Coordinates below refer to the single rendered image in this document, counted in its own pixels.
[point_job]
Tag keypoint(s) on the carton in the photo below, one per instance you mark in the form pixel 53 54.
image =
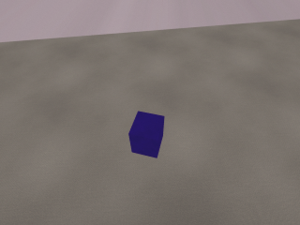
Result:
pixel 146 134

